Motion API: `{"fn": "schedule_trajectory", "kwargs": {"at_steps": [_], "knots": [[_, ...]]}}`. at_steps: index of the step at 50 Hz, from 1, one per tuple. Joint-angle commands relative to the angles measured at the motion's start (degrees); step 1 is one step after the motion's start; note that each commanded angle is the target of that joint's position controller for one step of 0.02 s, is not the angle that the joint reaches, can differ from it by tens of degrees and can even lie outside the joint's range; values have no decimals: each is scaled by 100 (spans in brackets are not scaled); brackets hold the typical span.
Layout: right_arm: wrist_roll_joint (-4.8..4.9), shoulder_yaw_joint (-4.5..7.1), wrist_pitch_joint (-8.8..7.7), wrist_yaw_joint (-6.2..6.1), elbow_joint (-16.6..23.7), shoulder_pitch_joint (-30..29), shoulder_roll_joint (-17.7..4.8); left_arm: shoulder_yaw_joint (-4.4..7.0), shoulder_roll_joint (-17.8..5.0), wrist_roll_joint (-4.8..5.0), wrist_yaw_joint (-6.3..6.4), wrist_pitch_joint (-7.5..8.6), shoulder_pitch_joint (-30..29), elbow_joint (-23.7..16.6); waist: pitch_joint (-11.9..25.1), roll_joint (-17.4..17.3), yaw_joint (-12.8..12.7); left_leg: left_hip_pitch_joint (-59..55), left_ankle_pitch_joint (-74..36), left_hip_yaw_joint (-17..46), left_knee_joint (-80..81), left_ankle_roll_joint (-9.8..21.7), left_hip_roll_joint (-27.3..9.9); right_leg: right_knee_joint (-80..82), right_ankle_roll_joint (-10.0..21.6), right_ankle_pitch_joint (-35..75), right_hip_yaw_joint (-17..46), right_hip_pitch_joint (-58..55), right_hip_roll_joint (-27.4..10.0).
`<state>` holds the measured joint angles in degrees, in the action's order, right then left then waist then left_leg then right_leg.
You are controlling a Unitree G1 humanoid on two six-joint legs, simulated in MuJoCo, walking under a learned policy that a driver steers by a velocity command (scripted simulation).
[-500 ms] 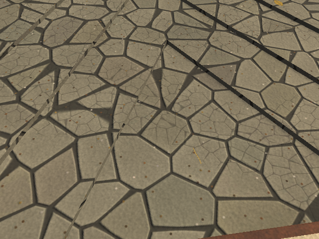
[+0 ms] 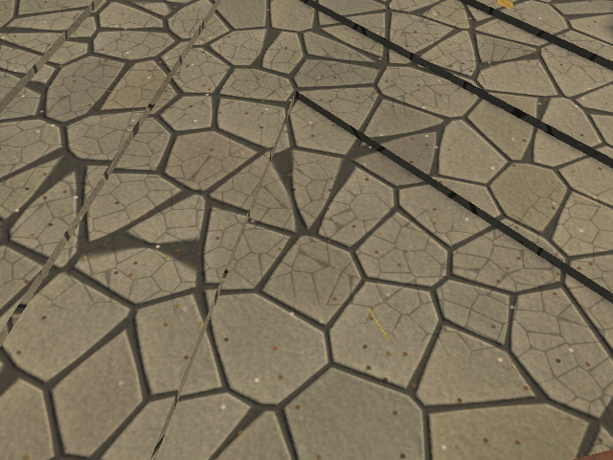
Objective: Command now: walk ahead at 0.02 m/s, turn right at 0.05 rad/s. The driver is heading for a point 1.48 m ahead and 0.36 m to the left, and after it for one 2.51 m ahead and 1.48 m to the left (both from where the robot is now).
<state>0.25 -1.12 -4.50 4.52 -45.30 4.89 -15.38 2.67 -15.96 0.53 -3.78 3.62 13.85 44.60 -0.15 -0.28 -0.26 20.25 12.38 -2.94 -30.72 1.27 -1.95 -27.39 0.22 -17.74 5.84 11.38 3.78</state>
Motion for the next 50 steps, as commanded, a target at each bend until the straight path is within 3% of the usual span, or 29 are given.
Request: {"fn": "schedule_trajectory", "kwargs": {"at_steps": [1, 17, 39, 40, 42, 43, 44, 45, 46, 48, 50], "knots": [[34, 224, -92, 12, 392, -336, -765, 182, -644, 15, 54, 50, 211, -249, 533, -238, -49, -1295, -1420, 746, 380, 465, -644, 371, -109, 875, 115, 563, -333], [-36, 392, -87, 17, 233, -597, -849, 168, -757, -29, 77, -23, 162, 97, 275, -118, -61, -1531, -1050, 603, 514, 264, -362, 548, -157, 559, 32, 566, -443], [-43, 502, -46, 5, -297, -463, -874, 128, -765, -60, 95, -86, -236, 677, 138, -14, -56, -1674, -802, 595, 854, 249, -196, 741, -125, 485, -85, 344, -519], [-59, 528, -28, -16, -373, -299, -910, 136, -785, -84, 108, -105, -131, 753, 100, -31, -24, -1699, -43, 645, 994, 303, -209, 775, -83, 44, -89, 393, -512], [-219, 721, -7, -178, -576, 318, -1282, 223, -938, -282, 231, -120, -47, 763, -248, -223, 185, -1698, 2292, 1243, 1489, 827, -550, 413, 167, -1305, -96, 908, -483], [-257, 736, -39, -292, -699, 723, -1223, 209, -811, -363, 302, -93, -111, 731, -323, -391, 308, -1896, 2887, 1941, 1830, 1191, -998, -27, 203, -1371, -162, 1225, -502], [-227, 707, -75, -422, -777, 1028, -1102, 158, -605, -424, 367, -38, -258, 669, -323, -603, 432, -2116, 3086, 2633, 2144, 1541, -1489, -539, 151, -1088, -405, 1410, -483], [-199, 625, -113, -540, -767, 1150, -877, 107, -433, -472, 431, 33, -468, 623, -371, -694, 543, -2042, 2946, 2990, 2393, 1685, -1822, -1204, 128, -1106, -400, 1543, -615], [-257, 528, -172, -634, -727, 1197, -617, 79, -334, -509, 489, 95, -641, 564, -316, -746, 599, -1939, 2575, 3044, 2599, 1659, -1942, -2086, 151, -1486, -273, 1628, -716], [-329, 391, -250, -749, -607, 930, -356, 118, -338, -555, 481, 153, -469, 553, -292, -614, 316, -1725, 2026, 2437, 2767, 1353, -1636, -2881, 284, -1624, -312, 1547, -778], [-248, 423, -224, -812, -518, 596, -584, 148, -301, -582, 398, 123, -168, 660, -459, -290, 26, -1258, 1811, 1498, 2820, 1010, -1125, -1816, 283, -1432, -685, 780, -708]]}}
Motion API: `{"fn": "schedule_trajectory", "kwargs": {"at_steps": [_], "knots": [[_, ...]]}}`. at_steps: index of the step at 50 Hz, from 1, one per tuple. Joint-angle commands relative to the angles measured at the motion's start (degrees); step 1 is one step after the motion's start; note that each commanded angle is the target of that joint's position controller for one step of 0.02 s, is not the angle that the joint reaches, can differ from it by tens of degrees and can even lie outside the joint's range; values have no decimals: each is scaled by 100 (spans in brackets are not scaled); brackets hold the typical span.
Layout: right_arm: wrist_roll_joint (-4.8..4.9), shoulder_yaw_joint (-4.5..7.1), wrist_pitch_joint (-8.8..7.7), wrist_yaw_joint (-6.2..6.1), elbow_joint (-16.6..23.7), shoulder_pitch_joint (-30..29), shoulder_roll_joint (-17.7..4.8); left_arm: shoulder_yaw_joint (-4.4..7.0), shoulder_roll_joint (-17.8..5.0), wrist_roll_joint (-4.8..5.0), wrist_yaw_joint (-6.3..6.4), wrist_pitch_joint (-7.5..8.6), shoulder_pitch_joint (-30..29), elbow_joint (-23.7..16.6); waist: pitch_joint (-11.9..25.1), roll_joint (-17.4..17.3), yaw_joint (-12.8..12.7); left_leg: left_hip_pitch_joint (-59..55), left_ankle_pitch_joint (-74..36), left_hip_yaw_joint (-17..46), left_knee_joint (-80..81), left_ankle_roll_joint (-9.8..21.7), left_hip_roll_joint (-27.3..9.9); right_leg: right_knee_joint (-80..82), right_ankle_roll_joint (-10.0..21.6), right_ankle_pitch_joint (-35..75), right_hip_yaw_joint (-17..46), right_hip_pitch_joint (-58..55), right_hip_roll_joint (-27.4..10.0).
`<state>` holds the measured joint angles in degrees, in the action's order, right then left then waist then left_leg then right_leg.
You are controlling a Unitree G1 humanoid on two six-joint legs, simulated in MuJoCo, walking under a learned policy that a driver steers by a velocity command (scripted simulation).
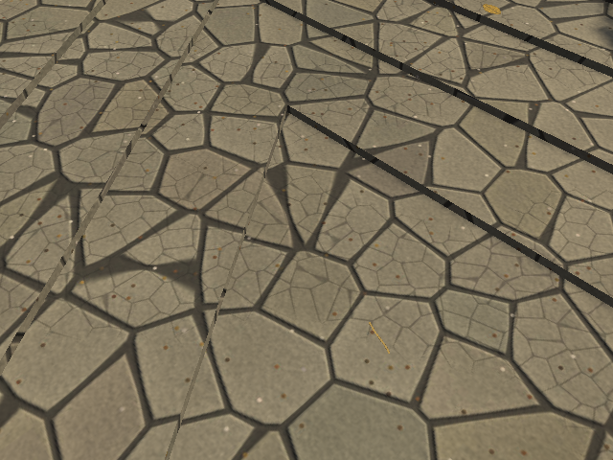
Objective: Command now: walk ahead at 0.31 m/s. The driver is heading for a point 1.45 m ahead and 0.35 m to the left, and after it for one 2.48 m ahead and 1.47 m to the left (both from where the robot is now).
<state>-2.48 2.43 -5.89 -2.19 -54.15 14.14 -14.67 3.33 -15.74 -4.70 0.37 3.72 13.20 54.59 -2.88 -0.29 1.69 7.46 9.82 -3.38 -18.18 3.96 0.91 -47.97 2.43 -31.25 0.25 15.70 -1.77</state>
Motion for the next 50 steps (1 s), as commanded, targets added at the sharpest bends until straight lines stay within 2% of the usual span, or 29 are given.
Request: {"fn": "schedule_trajectory", "kwargs": {"at_steps": [1, 4, 6, 7, 8, 9, 11, 14, 17, 19, 23, 25, 26, 27, 28, 29, 30, 32, 35, 36, 39, 40, 41, 42, 43, 45, 46, 47, 50], "knots": [[51, 122, -33, -132, 354, -388, -872, 66, -212, -19, -78, 106, -30, -282, -208, -286, -275, 349, 1913, 1170, 1457, 646, -1174, 846, 33, 216, -305, -281, -50], [-56, 219, 202, 131, 229, -313, -1149, -16, -97, 164, -300, 276, 260, -91, -353, -233, -328, 889, 1978, 1083, 859, 999, -1165, 2559, 46, 2109, -444, -1390, 192], [-188, 133, 187, 278, 66, -114, -765, 40, -384, 132, -269, 452, 820, -54, -47, -161, -506, 1421, 1929, 1176, 107, 1065, -1113, 2472, 261, 1935, -152, -2276, 30], [-247, 6, 114, 313, 67, -133, -294, 147, -779, 8, -181, 531, 1553, 74, 99, 523, -787, 1871, 1737, 832, -1408, 692, -614, 2947, 803, 1684, 926, -2678, -795], [-259, -70, -14, 389, 556, -813, 41, 193, -1112, -3, -117, 597, 1881, 7, -286, 1587, -1016, 3374, 2080, 652, -2586, 263, 228, 4135, 1990, 971, 3653, -2771, -2191], [-166, 11, -64, 351, 445, -955, -204, 77, -731, 2, -58, 592, 1618, 2, -721, 963, -980, 3929, 1852, 1392, -3390, 383, -97, 4458, 1727, -264, 3339, -2740, -2124], [-146, 135, -82, 228, 138, -286, -554, -53, -245, 98, -30, 500, 883, -239, -504, 453, -507, 3751, 1172, 987, -4171, 369, -244, 4316, 1215, 236, 2192, -2556, -1622], [-208, 83, -13, 327, 270, -510, -159, -281, 212, 36, -12, 415, 977, -251, -558, 262, -225, 3167, 29, 693, -3590, 248, -427, 4408, 966, 2317, 1013, -1835, -1107], [-188, -34, 74, 521, 556, -1216, 218, -271, -3, 29, -173, 349, 1372, -93, -383, 481, -335, 2246, -701, 126, -2658, -76, -305, 4307, 1024, 3522, 275, -1013, -721], [-263, -20, 0, 654, 478, -591, 121, -256, -62, -206, -274, 290, 1538, -79, -295, 563, -133, 1644, -1164, 185, -3628, -155, -241, 3757, 1087, 4442, 187, -379, -808], [-140, 200, -71, 556, 601, -229, -441, -155, -308, -48, -233, 300, 1273, -171, -10, 439, 167, 1335, -259, 26, -3300, -131, -86, 2314, 831, 6759, 80, -728, -818], [-114, 402, -127, 448, 108, 1596, -729, -20, -684, -53, -318, 325, 496, -352, 263, 109, 1047, -1166, -824, -154, -2874, 37, 219, 303, 563, 7027, -68, 1033, -423], [-141, 448, -155, 320, -97, 2622, -876, -9, -657, 64, -451, 334, 275, -481, 844, -697, 1528, -2170, -2367, 159, -1946, 667, -167, -2183, 307, 4745, -257, 1645, 226], [-194, 278, -155, 320, 67, 2520, -927, -211, 481, 26, -626, 330, 1452, -345, 2116, -1670, 646, -3026, -4787, 2806, -1294, 2433, -1977, -4515, -91, -1074, -103, 2492, 941], [-449, 324, -338, 320, 78, 2279, -1010, -190, 423, 310, -572, 326, 527, -834, 846, -366, 763, -1743, -5247, 3367, -951, 2412, -2307, -4953, 22, -859, 824, 3128, 729], [-233, 333, -440, 350, 207, 1244, -876, -159, 281, 314, -449, 285, 239, -1074, 60, -437, 372, -764, -3837, 3284, -894, 2225, -2552, -4709, -65, -442, 949, 3775, 220], [-25, 127, -373, 335, 377, 384, -209, -83, -130, 156, -296, 181, 291, -1036, 157, 211, 36, 246, -2593, 3027, -918, 1961, -2402, -4221, -74, 100, 862, 3574, -104], [-111, -226, -240, 290, 551, -124, 614, -221, 286, -128, -138, 32, 742, -875, 11, 257, -438, 1928, -2418, 2002, -526, 1456, -1794, -2733, -304, 933, 846, 2456, -477], [-85, -99, -247, 363, 604, -787, -261, -291, 454, 11, -399, -97, 1142, -795, 141, 33, -1013, 4054, -1116, 441, -466, 654, -555, -934, -583, 2558, -130, -113, -311], [-271, -90, -270, 460, 650, -980, -487, -236, 389, -34, -528, -69, 2318, -363, 248, -290, -1368, 4935, -1486, 177, -1045, 510, -354, -2244, -595, 3760, -576, -1398, -12], [16, -118, -380, 619, 1131, -1919, -677, 217, -499, 146, -489, 163, 3417, -259, 472, 427, -2120, 4316, -2517, -201, -3147, -108, 5, -149, -614, 3361, -914, -2489, 539], [78, -82, -322, 726, 1047, -1103, -268, 216, -844, 256, -416, 198, 2865, -547, 1030, 1211, -1452, 3688, -552, -108, -4843, -437, 292, 793, 527, 6185, 504, -2337, -384], [84, 24, -150, 661, 905, 283, -134, 127, -1081, 177, -474, 275, 1502, -1135, 1024, 1628, -390, 3343, 2587, 796, -5388, -462, 264, 1945, 1869, 6424, 2906, -794, -1531], [53, 102, -8, 478, 867, 286, -383, 0, -566, 189, -422, 383, 766, -1187, 663, 656, -196, 3374, 2646, 1168, -6104, -488, -37, 1721, 2120, 5844, 2996, -92, -1775], [-125, 110, 80, 337, 914, 319, -330, -112, -227, 348, -366, 444, 575, -1141, 829, 456, -41, 3602, 2363, 1186, -6222, -553, -265, 1452, 1932, 5370, 2640, 111, -1695], [-394, -95, 221, 340, 814, 687, 279, -487, 611, 329, -339, 379, -23, -1128, 892, 165, 253, 3120, 917, 1247, -5696, -902, -596, 777, 1318, 4588, 2302, 1253, -1411], [-375, -181, 245, 391, 745, 853, 491, -531, 515, 256, -348, 326, -162, -1132, 857, 37, 404, 2169, 351, 943, -5589, -1019, -571, 797, 989, 4597, 1764, 2156, -1084], [-382, -106, 291, 449, 624, 1159, 263, -407, -16, 193, -302, 297, -299, -1185, 839, 102, 439, 1732, -281, 505, -5403, -1040, -397, 641, 869, 3984, 947, 2531, -601], [-99, 43, 285, 558, 655, 1703, 28, -517, -124, 396, -397, 282, -758, -1135, 717, 34, 926, -2, -484, -389, -3892, -1119, -38, 44, 161, 3102, 226, 3173, -235]]}}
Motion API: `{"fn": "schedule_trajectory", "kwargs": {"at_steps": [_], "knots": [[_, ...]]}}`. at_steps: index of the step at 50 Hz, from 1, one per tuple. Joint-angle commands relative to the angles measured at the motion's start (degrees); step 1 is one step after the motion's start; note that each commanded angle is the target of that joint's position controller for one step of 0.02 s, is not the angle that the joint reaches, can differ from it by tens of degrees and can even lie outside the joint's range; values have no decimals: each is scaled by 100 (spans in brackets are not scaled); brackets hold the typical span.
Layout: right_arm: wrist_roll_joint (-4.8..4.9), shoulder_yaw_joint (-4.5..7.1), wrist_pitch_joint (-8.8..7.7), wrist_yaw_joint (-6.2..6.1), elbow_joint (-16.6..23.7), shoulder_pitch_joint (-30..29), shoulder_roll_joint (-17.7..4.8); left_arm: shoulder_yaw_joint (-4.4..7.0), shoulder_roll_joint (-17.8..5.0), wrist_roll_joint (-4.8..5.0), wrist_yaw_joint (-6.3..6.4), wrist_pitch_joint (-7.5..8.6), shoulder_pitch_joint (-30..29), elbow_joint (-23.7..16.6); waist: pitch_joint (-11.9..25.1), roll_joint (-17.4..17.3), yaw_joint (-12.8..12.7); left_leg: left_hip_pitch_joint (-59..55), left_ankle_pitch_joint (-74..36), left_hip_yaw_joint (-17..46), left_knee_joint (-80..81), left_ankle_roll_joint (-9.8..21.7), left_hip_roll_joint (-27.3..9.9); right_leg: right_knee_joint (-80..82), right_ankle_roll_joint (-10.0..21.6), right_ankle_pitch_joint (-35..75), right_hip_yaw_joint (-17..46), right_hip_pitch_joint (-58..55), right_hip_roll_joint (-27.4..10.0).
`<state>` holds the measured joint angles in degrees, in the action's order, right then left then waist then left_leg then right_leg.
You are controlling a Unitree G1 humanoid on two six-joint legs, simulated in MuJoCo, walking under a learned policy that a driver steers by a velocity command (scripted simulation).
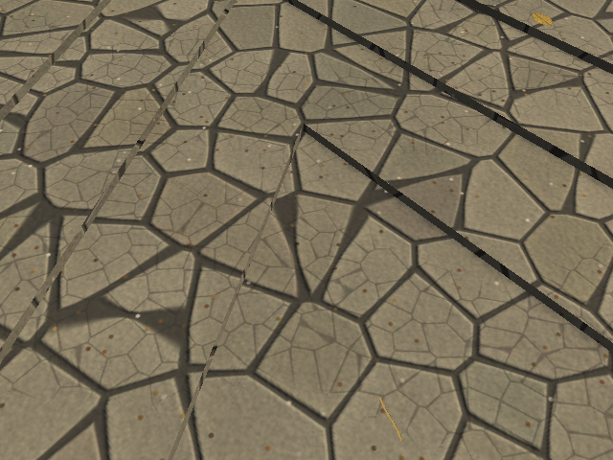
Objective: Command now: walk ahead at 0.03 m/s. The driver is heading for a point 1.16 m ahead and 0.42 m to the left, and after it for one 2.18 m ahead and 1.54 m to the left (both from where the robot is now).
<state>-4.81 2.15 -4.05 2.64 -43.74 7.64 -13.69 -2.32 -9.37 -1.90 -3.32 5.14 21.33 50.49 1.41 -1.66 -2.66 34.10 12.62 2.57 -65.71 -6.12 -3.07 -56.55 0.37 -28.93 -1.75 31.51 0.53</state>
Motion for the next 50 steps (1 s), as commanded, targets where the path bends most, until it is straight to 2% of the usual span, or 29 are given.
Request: {"fn": "schedule_trajectory", "kwargs": {"at_steps": [1, 2, 3, 5, 6, 9, 11, 17, 19, 20, 21, 23, 25, 28, 30, 31, 32, 33, 34, 35, 36, 37, 39, 41, 43, 45, 47, 48, 50], "knots": [[654, -3, -25, 158, -5, 1513, -373, 43, -595, 336, -198, 87, -1000, -677, 407, -408, 761, -2731, -2435, -334, 2228, 215, 369, 1007, -117, 3230, 91, 947, -225], [815, 52, -98, 256, 505, 22, -1073, 207, -912, 274, -166, -34, 60, -564, 254, -582, -251, -1056, -1659, 699, 3018, 889, 11, 1117, -257, 2140, -123, -424, -145], [763, 41, -147, 319, 677, -596, -1018, 332, -1053, 193, -90, -64, 42, -423, 164, -194, -395, -577, -1323, 627, 3012, 940, 31, 993, -259, 2394, -211, -892, -135], [549, 15, -198, 198, 542, 23, -748, 381, -996, 191, -55, -46, -596, -563, 515, 453, 70, -1271, -1586, 88, 3036, 650, 173, 1240, 2, 3338, 52, -1134, -322], [606, -16, -190, 184, 522, 13, -815, 388, -887, 191, -35, -41, -605, -643, 519, 90, -142, -1427, -1949, 137, 2982, 594, 168, 1455, -112, 3457, 6, -1331, -386], [616, -17, 5, 133, 382, 376, -592, 381, -912, 266, -200, -56, -840, -744, 329, 415, 168, -1453, -1677, 8, 3350, 470, 150, 1849, -253, 3581, -64, -1831, -323], [522, 30, 106, 122, 294, 635, -681, 457, -1039, 221, -190, -129, -972, -840, 240, 325, 191, -1742, -1590, -170, 3505, 468, 260, 2147, -245, 3413, -92, -1885, -333], [570, 45, 69, 160, 483, 478, -556, 465, -1032, 180, -67, -267, -1062, -1225, 276, 243, 136, -1889, -1775, -333, 3899, 525, 232, 2592, -294, 3284, -172, -2359, -385], [356, 271, 67, 26, 509, 752, -1032, 730, -1587, 9, 95, -351, -737, -1241, 94, 269, 133, -1988, 35, -550, 3860, 974, 360, 2561, 137, 1314, -332, -2020, -239], [225, 282, 12, -59, 546, 884, -945, 760, -1561, -104, 195, -368, -692, -1287, 51, 271, 165, -2115, 859, -667, 3738, 1242, 384, 2419, 409, 368, -358, -1692, -188], [193, 276, -48, -139, 611, 875, -874, 685, -1266, -159, 256, -351, -604, -1383, -73, -20, 175, -2078, 1605, -429, 3911, 1575, 195, 2142, 556, -43, -492, -1361, -58], [139, 216, -243, -227, 653, 974, -828, 472, -620, -357, 212, -227, -1099, -1744, -512, -995, 450, -1767, 1884, 1337, 4782, 2443, -1132, 611, 581, 630, -516, -787, 83], [151, 81, -354, -315, 523, 1319, -541, 481, -633, -330, 283, -95, -1325, -1882, -530, -611, 593, -2642, 1694, 2055, 4601, 2518, -1750, 287, 612, 431, 297, 117, -358], [178, 8, -338, -366, 393, 1298, -518, 497, -570, -432, 274, 23, -1044, -1889, -515, -286, 503, -2871, 1689, 1304, 3758, 2150, -1193, 611, 422, 455, 27, -16, -260], [132, 47, -248, -202, 786, 249, -742, 523, -412, -337, 200, 52, 646, -1429, -423, 203, -568, -578, 1452, -130, 2249, 2041, -163, 1198, 435, 1061, -1211, -2703, 539], [42, 90, -218, -40, 1127, -229, -727, 611, -704, -336, 233, 106, 1880, -1043, -224, 876, -1109, 559, 904, -708, 388, 1805, 502, 1798, 718, 679, -550, -3777, 432], [-129, 16, -253, 143, 1454, -697, -279, 641, -1390, -393, 282, 199, 2531, -949, 41, 1718, -1288, 1773, 2257, -296, -1599, 1376, 1082, 3096, 1631, 1466, 2489, -4438, -999], [-33, -124, -359, 223, 1520, -537, 94, 556, -1387, -354, 240, 340, 2112, -1030, -615, 577, -952, 3128, 1794, 1200, -1291, 1273, 719, 3333, 2277, 892, 4442, -4134, -2299], [1466, 179, -384, -59, 1264, -758, -591, 886, -1978, 655, 284, 185, 1250, -779, -979, 495, -357, 3729, 1787, 1291, -697, 1274, 587, 2933, 2092, 2140, 4311, -3802, -2281], [1415, 170, -365, -193, 1178, -829, -743, 798, -1710, 614, 342, 186, 1289, -751, -970, 107, -324, 3818, 1364, 1443, -588, 1230, 383, 2406, 1726, 2538, 3834, -3858, -2290], [1161, 143, -315, -216, 952, -466, -585, 688, -1340, 514, 360, 193, 1300, -640, -699, 160, -112, 3407, 819, 1305, -199, 1272, 211, 2157, 1405, 2897, 3373, -3522, -2178], [906, 156, -207, -107, 916, -242, -667, 538, -996, 423, 430, 166, 588, -815, -818, 157, 326, 1940, -419, 640, 1123, 1237, 87, 2302, 1005, 2179, 2182, -1871, -1473], [440, -28, -58, 106, 641, -75, 146, 452, -737, 376, 656, 119, 108, -659, -560, 450, 540, -1302, -4035, -298, 2102, 1056, 530, 2246, 793, 601, 716, 811, -420], [547, -45, 140, 131, 522, 192, 160, 512, -999, 351, 675, 156, -54, -628, -506, 491, 655, -2065, -4380, -228, 2238, 885, 606, 2125, 839, 324, 421, 1222, -499], [629, -24, 228, 86, 872, -652, -25, 513, -840, 444, 589, 138, 332, -464, -704, 416, 213, -1311, -3731, -91, 3027, 887, 521, 1646, 766, 467, 492, 123, -666], [691, -42, 155, 183, 1074, -1483, -46, 500, -636, 368, 583, 46, 956, -309, -815, 349, -394, 260, -3560, 211, 3974, 911, 273, 1008, 801, 831, 855, -1853, -949], [777, -21, 29, 301, 896, -1431, -49, 538, -714, 320, 660, -144, 1228, -216, -907, 387, -574, 1151, -3401, 539, 4695, 902, 29, 401, 832, 1605, 1051, -3134, -1144], [808, 22, -12, 317, 700, -759, -98, 607, -888, 303, 657, -181, 915, -194, -777, 580, -176, 511, -3304, 586, 4809, 1041, -207, -52, 866, 2042, 1119, -2747, -1311], [573, 296, 20, 246, -5, 1243, -519, 616, -905, 231, 459, -73, 650, -239, 299, -247, 771, -3147, -3861, -490, 4712, 1522, 457, -2552, 628, 3459, -109, -1038, -608]]}}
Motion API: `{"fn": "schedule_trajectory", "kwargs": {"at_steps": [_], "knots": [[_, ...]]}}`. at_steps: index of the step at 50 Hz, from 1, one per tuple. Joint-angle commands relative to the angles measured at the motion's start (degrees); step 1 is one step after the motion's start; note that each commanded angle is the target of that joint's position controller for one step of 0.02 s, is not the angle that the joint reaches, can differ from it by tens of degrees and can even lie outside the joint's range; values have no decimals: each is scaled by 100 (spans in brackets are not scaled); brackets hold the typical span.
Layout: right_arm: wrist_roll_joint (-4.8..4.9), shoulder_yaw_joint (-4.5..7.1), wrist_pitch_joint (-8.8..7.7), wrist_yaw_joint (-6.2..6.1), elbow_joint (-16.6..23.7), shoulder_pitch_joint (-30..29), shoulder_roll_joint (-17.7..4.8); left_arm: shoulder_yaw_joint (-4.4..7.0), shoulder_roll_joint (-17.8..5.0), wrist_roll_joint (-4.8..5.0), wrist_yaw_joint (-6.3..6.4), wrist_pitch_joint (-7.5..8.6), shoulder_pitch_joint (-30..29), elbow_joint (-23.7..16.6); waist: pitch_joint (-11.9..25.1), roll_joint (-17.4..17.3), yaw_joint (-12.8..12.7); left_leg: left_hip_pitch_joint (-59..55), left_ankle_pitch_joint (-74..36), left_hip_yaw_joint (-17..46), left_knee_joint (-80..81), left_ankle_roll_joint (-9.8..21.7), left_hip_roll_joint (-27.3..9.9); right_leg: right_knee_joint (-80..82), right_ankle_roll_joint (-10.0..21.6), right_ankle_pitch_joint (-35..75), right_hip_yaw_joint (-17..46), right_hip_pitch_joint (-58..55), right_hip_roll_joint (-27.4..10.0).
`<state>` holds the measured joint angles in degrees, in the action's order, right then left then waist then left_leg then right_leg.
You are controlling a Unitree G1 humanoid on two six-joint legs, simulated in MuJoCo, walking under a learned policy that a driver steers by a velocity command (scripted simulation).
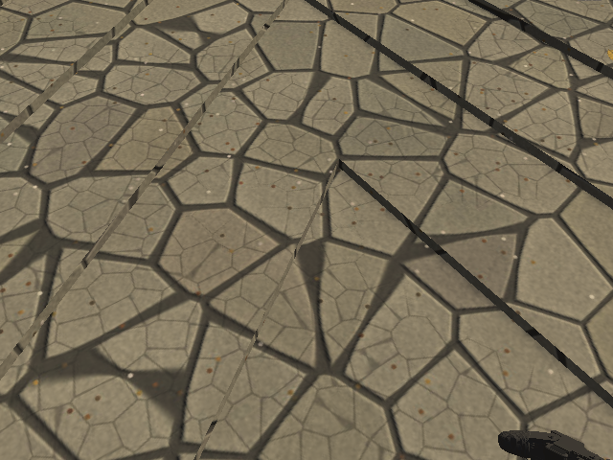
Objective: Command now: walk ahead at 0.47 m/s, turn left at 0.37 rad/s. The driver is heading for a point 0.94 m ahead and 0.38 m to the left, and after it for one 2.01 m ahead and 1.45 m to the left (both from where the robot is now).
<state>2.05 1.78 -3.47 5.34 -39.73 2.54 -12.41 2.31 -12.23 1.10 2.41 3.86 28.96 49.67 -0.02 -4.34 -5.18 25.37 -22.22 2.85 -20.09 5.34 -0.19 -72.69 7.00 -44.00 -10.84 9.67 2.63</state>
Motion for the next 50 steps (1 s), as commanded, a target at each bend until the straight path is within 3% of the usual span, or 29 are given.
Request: {"fn": "schedule_trajectory", "kwargs": {"at_steps": [1, 2, 3, 4, 5, 6, 7, 8, 10, 12, 16, 19, 20, 21, 22, 23, 24, 27, 33, 40, 42, 43, 44, 45, 46, 47, 48, 49, 50], "knots": [[-136, 354, 74, -95, -780, 2789, -704, 158, -526, -205, -227, 225, -447, -297, 632, -630, 1438, -4296, -1625, 314, -820, 837, -432, -3653, -360, 1447, 386, 3512, -186], [-232, 411, 67, -166, -692, 2689, -1203, 5, -491, -37, -256, 394, 207, -699, 1556, -1249, 982, -5623, -1668, 2049, -1753, 1724, -1343, -4131, -551, 220, 1308, 4686, -241], [-209, 477, 81, -294, -490, 2525, -1195, -6, -685, 25, -249, 541, -260, -1017, 2027, -852, 1295, -5669, -148, 2868, -1080, 2177, -1699, -3741, -668, 731, 1898, 5160, -419], [-171, 542, 36, -426, -541, 2102, -1493, -6, -792, 267, -225, 614, -370, -1245, 2044, -493, 832, -5390, 3202, 3883, -261, 2245, -2092, -2569, -624, 1870, 2171, 5651, -565], [-190, 425, 28, -478, -261, 1334, -1061, 83, -985, 162, -57, 564, -876, -1229, 1345, 585, 623, -4054, 4326, 4208, 357, 1906, -2007, -2085, -698, 2462, 1912, 5428, -731], [-203, 321, -24, -532, -114, 696, -899, 153, -1068, 49, 45, 394, -1042, -1258, 691, 629, 195, -2487, 3398, 4074, 521, 1900, -1935, -1121, -971, 2903, 2027, 4798, -809], [-198, 288, -44, -505, -54, 461, -799, 175, -985, -151, 103, 258, -971, -1161, 306, 823, 44, -1376, 2791, 3609, 505, 1821, -1605, -410, -1169, 2722, 2042, 4086, -950], [-173, 266, -71, -507, -27, 414, -727, 191, -915, -243, 120, 177, -1059, -1179, 83, 706, -11, -551, 2438, 3009, 504, 1642, -1286, 441, -1291, 2693, 1974, 3526, -1058], [-152, 327, -60, -621, -67, 636, -869, 96, -519, -340, 80, 166, -1545, -1336, 179, 267, 214, 397, 1888, 1823, 474, 1247, -434, 1899, -1291, 3541, 1554, 2240, -851], [-58, 373, 25, -731, -237, 1111, -964, 23, -259, -248, 0, 172, -2085, -1421, 379, 103, 526, 482, 2168, 1571, 429, 1049, -176, 2863, -1273, 4465, 1388, 1468, -503], [3, 406, 157, -708, -258, 1498, -889, 110, -494, -81, -65, 202, -2640, -1567, 349, 64, 769, -506, 3463, 2251, 17, 858, -269, 4005, -1122, 4012, 1581, 1554, -220], [-18, 366, 165, -686, -206, 1533, -715, 278, -756, -37, -97, 327, -2163, -1474, 451, -76, 413, -599, 3988, 2474, -650, 555, -183, 4636, -762, 3600, 1594, 438, -305], [-60, 276, 120, -658, -130, 1407, -421, 363, -966, -92, -63, 354, -1458, -1348, 767, 144, 71, 103, 4262, 2106, -1651, 300, 75, 4627, -450, 3432, 2076, -762, -937], [13, 173, 53, -636, -14, 1762, -80, 482, -1426, -248, -39, 315, -771, -1229, 1363, 1469, 52, 1500, 5235, 1068, -3337, -56, 828, 5044, 266, 2435, 3817, -2355, -2112], [44, 225, -5, -645, 153, 1669, -549, 550, -1471, -227, -87, 291, -445, -1126, 1318, 2259, -25, 2511, 5590, 813, -4444, -205, 612, 5408, 723, 1659, 5497, -2481, -2774], [-41, 350, -2, -649, 104, 1452, -973, 450, -1090, -186, -73, 284, -787, -1272, 781, 1642, -29, 2728, 5193, 860, -4989, -323, 342, 5404, 663, 2300, 4994, -2049, -2643], [-119, 396, 62, -659, 125, 1178, -1027, 385, -899, -215, -69, 243, -1131, -1352, 414, 1223, 54, 2579, 4832, 690, -5171, -430, 208, 5290, 493, 3665, 4068, -1488, -2368], [-141, 441, 291, -656, 145, 1246, -765, 283, -625, -207, -100, 166, -1800, -1340, 199, 1049, 531, 1702, 4379, 320, -4834, -641, -76, 5407, 222, 6065, 2385, -198, -1740], [-126, 349, 449, -562, 427, 703, -467, 427, -1018, -110, 9, 13, -1938, -1054, 480, 1100, 488, 1206, 3050, 1, -3300, -846, -202, 5670, 337, 6313, 1244, -172, -1762], [-130, 442, 485, -347, 784, 62, -668, 546, -1355, 60, -5, -118, -1934, -883, 383, 1159, 370, 399, 3282, -376, -1744, -498, -109, 5159, 167, 5797, 862, -424, -1984], [-129, 503, 475, -337, 727, 353, -704, 562, -1378, 128, -12, -132, -1995, -862, 479, 1092, 562, -243, 3031, -620, -852, -269, 132, 4445, -34, 6188, 656, -498, -1852], [-151, 612, 452, -390, 588, 791, -924, 532, -1234, 98, -37, -126, -1743, -776, 715, 769, 700, -1153, 2319, -566, -341, -59, 307, 3557, -288, 6184, 370, -209, -1521], [-185, 780, 435, -502, 581, 1333, -1538, 444, -1010, -110, -73, -97, -1643, -918, 1160, -304, 841, -2718, -242, 888, -456, 431, -762, 1929, -763, 4362, 119, 1211, -1090], [-265, 790, 397, -545, 704, 1269, -2010, 264, -684, -345, -129, -58, -1466, -1191, 1652, -1325, 558, -3768, -1825, 2933, -648, 1839, -2172, 199, -1133, 269, 620, 2990, -270], [-300, 698, 388, -523, 685, 1445, -1629, 333, -1040, -172, -181, -43, -1740, -1133, 2076, -598, 937, -3471, -807, 2809, -357, 1975, -2139, -385, -1117, 494, 1515, 3099, -363], [-243, 620, 353, -521, 685, 1072, -1399, 354, -1151, -47, -173, -87, -2014, -1190, 1586, -308, 844, -3052, -71, 2253, -265, 1615, -1779, -313, -1038, 968, 1562, 3241, -486], [-92, 564, 365, -550, 638, 857, -1175, 367, -1102, -91, -117, -133, -2006, -1115, 1245, 87, 699, -2596, 1378, 1903, -84, 1202, -1380, 170, -1008, 1441, 1548, 3260, -646], [-7, 507, 400, -586, 649, 692, -1043, 394, -1141, -151, -62, -176, -2109, -1124, 960, 96, 633, -2071, 2693, 1837, 182, 995, -1158, 654, -995, 1782, 1514, 3114, -711], [-43, 492, 410, -609, 694, 556, -1068, 400, -1118, -162, -69, -203, -2159, -1167, 792, -59, 548, -1564, 3597, 1821, 430, 950, -965, 895, -979, 2107, 1429, 2812, -650]]}}
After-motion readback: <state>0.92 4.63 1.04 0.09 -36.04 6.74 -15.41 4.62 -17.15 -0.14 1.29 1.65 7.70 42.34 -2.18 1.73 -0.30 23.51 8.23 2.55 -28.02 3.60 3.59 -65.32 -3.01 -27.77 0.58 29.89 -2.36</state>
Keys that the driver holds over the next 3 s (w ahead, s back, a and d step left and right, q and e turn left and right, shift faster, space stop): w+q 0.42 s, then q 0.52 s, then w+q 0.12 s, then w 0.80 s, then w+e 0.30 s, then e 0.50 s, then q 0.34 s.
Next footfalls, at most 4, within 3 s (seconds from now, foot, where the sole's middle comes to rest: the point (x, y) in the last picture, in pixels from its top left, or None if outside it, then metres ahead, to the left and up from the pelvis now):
0.40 right None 0.38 -0.11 -0.81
0.88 left None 0.39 0.17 -0.81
1.28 right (337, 440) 0.55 0.01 -0.81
1.76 left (169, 394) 0.60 0.40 -0.77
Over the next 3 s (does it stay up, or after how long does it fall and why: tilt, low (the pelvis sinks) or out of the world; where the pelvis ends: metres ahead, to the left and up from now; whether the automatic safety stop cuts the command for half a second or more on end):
stays up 0.90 0.45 -0.01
